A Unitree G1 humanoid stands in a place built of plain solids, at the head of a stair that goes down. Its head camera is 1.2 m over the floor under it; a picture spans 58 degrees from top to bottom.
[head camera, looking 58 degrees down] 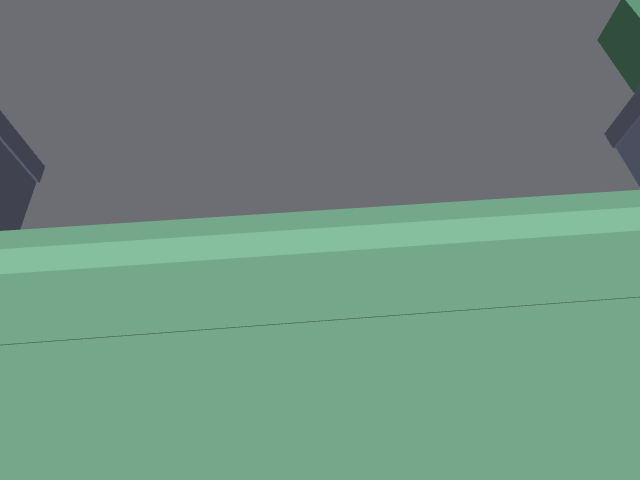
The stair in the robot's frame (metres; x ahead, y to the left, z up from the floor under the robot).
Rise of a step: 0.21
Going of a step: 0.23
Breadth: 3.26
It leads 5 degrees to the left of straight ahead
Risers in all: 3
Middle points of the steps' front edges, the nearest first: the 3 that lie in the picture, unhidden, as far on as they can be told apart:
0.72 -0.15 0.00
0.95 -0.13 -0.21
1.18 -0.12 -0.42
